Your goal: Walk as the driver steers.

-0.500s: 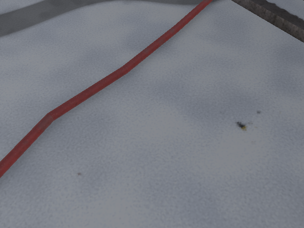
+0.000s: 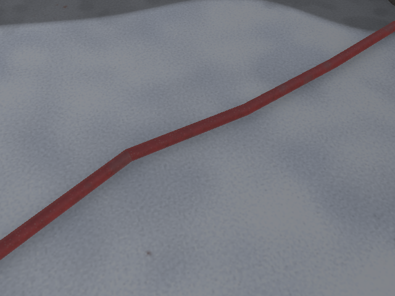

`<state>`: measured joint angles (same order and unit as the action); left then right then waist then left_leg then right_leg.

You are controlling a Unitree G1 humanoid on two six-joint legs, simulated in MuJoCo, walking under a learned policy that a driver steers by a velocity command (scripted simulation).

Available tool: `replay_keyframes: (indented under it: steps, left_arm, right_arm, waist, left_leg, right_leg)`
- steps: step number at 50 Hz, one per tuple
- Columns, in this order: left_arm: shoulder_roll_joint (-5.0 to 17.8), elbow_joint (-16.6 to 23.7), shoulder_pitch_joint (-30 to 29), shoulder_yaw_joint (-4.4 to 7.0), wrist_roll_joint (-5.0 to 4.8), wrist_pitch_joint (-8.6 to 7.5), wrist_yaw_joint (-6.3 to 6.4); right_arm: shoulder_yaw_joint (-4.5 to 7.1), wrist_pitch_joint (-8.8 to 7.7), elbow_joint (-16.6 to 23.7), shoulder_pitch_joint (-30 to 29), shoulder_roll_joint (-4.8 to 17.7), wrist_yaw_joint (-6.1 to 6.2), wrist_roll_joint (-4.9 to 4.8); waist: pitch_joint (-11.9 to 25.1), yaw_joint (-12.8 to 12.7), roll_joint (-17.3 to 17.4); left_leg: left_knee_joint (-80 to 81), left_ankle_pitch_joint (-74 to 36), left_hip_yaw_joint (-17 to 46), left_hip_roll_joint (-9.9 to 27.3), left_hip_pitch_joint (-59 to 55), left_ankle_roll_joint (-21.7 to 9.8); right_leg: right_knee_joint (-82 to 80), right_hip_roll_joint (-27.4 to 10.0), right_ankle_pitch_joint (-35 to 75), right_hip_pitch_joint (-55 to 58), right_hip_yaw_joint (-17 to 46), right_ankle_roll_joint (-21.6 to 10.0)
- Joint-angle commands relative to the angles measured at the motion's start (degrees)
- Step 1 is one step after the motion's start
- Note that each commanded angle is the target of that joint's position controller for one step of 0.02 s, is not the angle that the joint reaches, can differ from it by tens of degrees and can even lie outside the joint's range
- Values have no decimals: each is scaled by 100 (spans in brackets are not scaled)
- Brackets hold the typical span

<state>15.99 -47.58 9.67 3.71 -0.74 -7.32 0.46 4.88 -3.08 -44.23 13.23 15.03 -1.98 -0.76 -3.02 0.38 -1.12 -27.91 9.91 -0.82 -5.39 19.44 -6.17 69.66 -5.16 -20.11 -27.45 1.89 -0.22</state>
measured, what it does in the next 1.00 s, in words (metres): walks ahead, turning left: right foot, then left foot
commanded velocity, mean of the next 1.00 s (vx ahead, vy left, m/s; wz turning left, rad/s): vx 0.50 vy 0.00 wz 0.30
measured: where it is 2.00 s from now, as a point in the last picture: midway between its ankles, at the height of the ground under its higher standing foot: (155, 176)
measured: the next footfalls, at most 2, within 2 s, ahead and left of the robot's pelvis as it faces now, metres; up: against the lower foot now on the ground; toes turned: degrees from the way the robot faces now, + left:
right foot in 0.36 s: +0.40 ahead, -0.11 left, +0.00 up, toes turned +15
left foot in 0.86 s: +0.57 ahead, +0.21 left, +0.00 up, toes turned +18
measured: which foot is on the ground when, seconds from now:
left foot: down 0.00-0.38, up 0.40-0.84, down 0.86-1.00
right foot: up 0.00-0.34, down 0.36-0.88, up 0.90-1.00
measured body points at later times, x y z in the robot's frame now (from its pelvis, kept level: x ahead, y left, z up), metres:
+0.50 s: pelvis +0.29 -0.03 +0.00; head +0.31 -0.03 +0.45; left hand +0.35 +0.26 -0.10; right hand +0.43 -0.28 -0.12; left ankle +0.17 +0.07 -0.64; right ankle +0.36 -0.12 -0.73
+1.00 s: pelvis +0.52 +0.10 +0.01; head +0.54 +0.12 +0.45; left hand +0.50 +0.38 -0.13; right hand +0.73 -0.11 -0.09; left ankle +0.53 +0.19 -0.73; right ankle +0.50 -0.07 -0.65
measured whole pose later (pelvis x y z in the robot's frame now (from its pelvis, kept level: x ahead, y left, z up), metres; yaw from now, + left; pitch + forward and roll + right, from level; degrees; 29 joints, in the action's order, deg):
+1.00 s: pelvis +0.52 +0.10 +0.01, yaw +16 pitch +2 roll +0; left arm 17.5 -48.8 16.9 2.6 -1.4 -4.7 -0.7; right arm 2.7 -4.6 -41.3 11.1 14.7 -1.5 0.0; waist -0.7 -0.9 -2.2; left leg -25.9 9.8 -2.5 -1.4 18.1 -3.1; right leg 64.9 -3.8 -20.5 -26.5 1.1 -1.2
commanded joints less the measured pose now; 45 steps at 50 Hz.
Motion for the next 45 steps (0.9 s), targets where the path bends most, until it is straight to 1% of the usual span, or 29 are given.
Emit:
replay_keyframes:
  steps: [1,3,4,8,12,15,16,17,18,19,20,21,22,23,24,25,27,29,30,32,34,36,39,40,41,42,43,44,45]
  left_arm:
    - [554,386,224,176,126,51,20]
    - [446,548,-136,146,181,112,46]
    - [413,637,-388,130,184,118,53]
    - [257,894,-1200,50,114,69,-30]
    - [380,1141,-1656,57,46,-22,-148]
    - [553,1179,-1494,120,30,-114,-208]
    - [608,1101,-1177,151,31,-138,-206]
    - [720,949,-615,217,79,-167,-182]
    - [977,792,225,295,144,-199,-143]
    - [1402,612,1118,415,229,-150,-119]
    - [1134,416,1306,366,82,-103,-193]
    - [704,487,991,243,-17,-75,-181]
    - [549,571,606,173,51,5,-194]
    - [466,558,356,127,105,51,-214]
    - [366,551,229,74,140,51,-216]
    - [339,522,182,53,147,46,-226]
    - [420,411,297,64,82,17,-235]
    - [651,323,427,127,41,10,-186]
    - [719,289,495,141,35,26,-158]
    - [822,234,627,158,5,73,-127]
    - [899,153,814,161,-38,114,-122]
    - [938,41,1065,158,-70,157,-125]
    - [1002,-77,1205,166,-102,244,-116]
    - [1050,-98,1177,177,-103,278,-104]
    - [1100,-93,1075,182,-112,310,-89]
    - [1017,-93,1068,146,-104,331,-75]
    - [788,22,989,40,-13,315,-56]
    - [223,212,1471,-152,59,203,-72]
    - [436,142,1425,-114,-4,90,-92]
  right_arm:
    - [133,-155,477,-102,659,83,4]
    - [178,-172,432,127,839,163,-9]
    - [187,-164,407,251,876,202,-18]
    - [175,-102,337,604,850,274,-58]
    - [174,-49,227,922,854,297,-92]
    - [190,20,249,880,884,350,-83]
    - [185,37,268,792,865,357,-69]
    - [139,36,305,696,743,346,-56]
    - [33,12,390,548,475,336,21]
    - [-59,-25,411,1327,174,339,-66]
    - [-81,-63,348,1687,346,345,-155]
    - [24,-60,345,1182,820,335,-194]
    - [28,-43,431,640,858,324,-144]
    - [29,-57,521,326,781,309,-45]
    - [49,-51,539,279,712,286,-7]
    - [38,-38,512,374,603,258,-34]
    - [-11,-10,488,418,398,232,-24]
    - [-79,-51,678,-16,307,226,60]
    - [-111,-87,725,-213,264,213,73]
    - [-164,-138,793,-572,189,172,51]
    - [-182,-166,853,-913,198,129,14]
    - [-181,-181,951,-1220,247,85,-27]
    - [-157,-212,1095,-1472,365,15,-58]
    - [-129,-224,1089,-1378,440,-1,-53]
    - [-72,-235,1003,-1045,543,2,-30]
    - [49,-229,784,-370,761,37,13]
    - [181,-217,575,621,1111,101,68]
    - [319,-166,490,1218,1746,139,151]
    - [217,-155,428,1397,1368,111,64]
  waist:
    - [650,-211,207]
    - [502,-143,206]
    - [429,-60,246]
    - [292,267,564]
    - [244,438,650]
    - [299,287,816]
    - [385,126,921]
    - [665,-151,910]
    - [1376,-587,674]
    - [2316,-505,-751]
    - [2363,-433,-1692]
    - [1427,-505,-936]
    - [794,-458,-390]
    - [386,-326,-138]
    - [285,-161,-184]
    - [283,-56,-316]
    - [303,-14,-411]
    - [194,-83,-337]
    - [218,-151,-270]
    - [236,-282,-285]
    - [202,-417,-310]
    - [133,-530,-340]
    - [50,-492,-421]
    - [97,-379,-447]
    - [265,-128,-443]
    - [691,198,-331]
    - [1408,639,-50]
    - [2154,566,1335]
    - [2461,646,1519]
  left_leg:
    - [1515,-1388,1984,1498,-902,-1127]
    - [1586,-1683,1736,1384,-722,-1110]
    - [1584,-1682,1668,1318,-715,-1053]
    - [1456,-997,1535,1045,-675,-714]
    - [1066,-750,2010,1241,-1102,-637]
    - [599,-894,2475,1390,-1468,-545]
    - [406,-1218,2483,1385,-1524,-488]
    - [-84,-1815,2327,1152,-1456,-355]
    - [-1322,-1728,2016,873,-957,-165]
    - [-3349,-73,1299,92,930,320]
    - [-4364,2300,1302,19,2053,388]
    - [-4814,1932,1422,325,2509,376]
    - [-4833,1484,1139,551,2419,391]
    - [-4495,1168,1018,708,2269,389]
    - [-4167,956,960,904,2028,378]
    - [-3936,851,857,995,1781,381]
    - [-3544,720,629,1078,1708,436]
    - [-2835,370,520,1199,1929,513]
    - [-2432,72,475,1215,1919,536]
    - [-1636,-519,346,1150,1725,560]
    - [-1038,-939,204,1013,1427,600]
    - [-704,-1047,145,924,1324,595]
    - [-322,-669,132,837,1242,413]
    - [-187,-520,95,782,1015,331]
    - [26,-510,-27,654,457,225]
    - [166,-524,-135,520,-562,72]
    - [-12,-655,495,1126,-2101,-231]
    - [213,-111,2910,2589,-4168,-1094]
    - [895,510,4205,2851,-4214,-1325]
  right_leg:
    - [-562,-274,447,-787,209,111]
    - [-1198,-164,940,-927,126,266]
    - [-1616,-97,1267,-1020,111,316]
    - [-3292,269,2475,-723,84,291]
    - [-3980,455,2454,-556,172,184]
    - [-4277,541,1808,-187,224,23]
    - [-4370,568,1686,167,117,-77]
    - [-4587,585,1832,987,2,-247]
    - [-4377,-25,1902,2435,560,-611]
    - [-4454,-1279,1132,4692,2650,-1480]
    - [-5156,-1857,-82,5021,4385,-1747]
    - [-5311,-1681,-744,4315,3886,-1507]
    - [-5390,-1431,-212,3440,2975,-1352]
    - [-5568,-1170,389,2675,2413,-1300]
    - [-5699,-956,832,2273,1995,-1226]
    - [-5822,-798,1081,2026,1709,-1194]
    - [-6011,-716,1517,1874,1341,-1304]
    - [-6154,-775,1898,1883,1131,-1379]
    - [-6177,-749,2034,1946,973,-1356]
    - [-6184,-626,2148,1978,638,-1236]
    - [-6125,-552,2160,1960,410,-1144]
    - [-6043,-655,2122,2124,421,-1111]
    - [-5797,-903,2234,2540,526,-1000]
    - [-5632,-950,2459,2631,528,-939]
    - [-5247,-882,3105,2622,408,-841]
    - [-4425,-631,3859,2462,161,-706]
    - [-3025,-351,3343,1627,-113,-476]
    - [-765,514,876,-685,-479,-50]
    - [105,598,-1287,-1478,283,-83]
